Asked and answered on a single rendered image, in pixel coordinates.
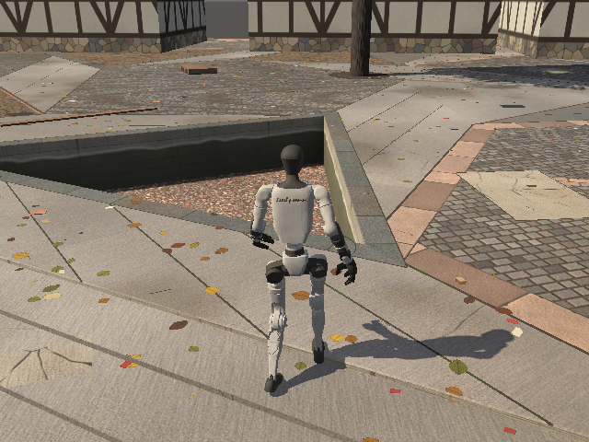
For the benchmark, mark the right robot hand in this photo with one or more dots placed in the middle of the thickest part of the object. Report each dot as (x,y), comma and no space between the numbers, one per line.
(352,271)

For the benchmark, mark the robot left upper arm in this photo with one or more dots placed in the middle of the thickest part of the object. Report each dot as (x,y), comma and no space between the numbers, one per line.
(260,208)

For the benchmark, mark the right robot shin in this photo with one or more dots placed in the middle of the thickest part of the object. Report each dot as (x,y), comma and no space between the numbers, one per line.
(318,322)

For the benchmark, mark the robot left foot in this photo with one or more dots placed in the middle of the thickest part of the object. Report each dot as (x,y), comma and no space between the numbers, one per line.
(271,385)

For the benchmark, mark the left robot hand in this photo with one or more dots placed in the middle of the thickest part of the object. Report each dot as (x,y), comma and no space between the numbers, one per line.
(265,238)

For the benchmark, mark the robot right upper arm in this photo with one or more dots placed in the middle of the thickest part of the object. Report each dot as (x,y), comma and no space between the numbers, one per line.
(326,209)

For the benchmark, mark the robot right forearm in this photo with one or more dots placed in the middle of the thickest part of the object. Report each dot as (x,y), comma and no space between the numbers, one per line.
(341,246)

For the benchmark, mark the robot left forearm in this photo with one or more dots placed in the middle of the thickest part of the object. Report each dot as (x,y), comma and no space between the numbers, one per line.
(256,236)

